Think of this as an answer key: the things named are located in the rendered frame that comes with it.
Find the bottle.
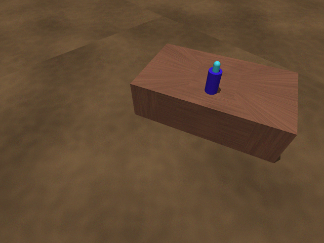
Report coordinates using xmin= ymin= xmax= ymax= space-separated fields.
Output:
xmin=205 ymin=61 xmax=222 ymax=95

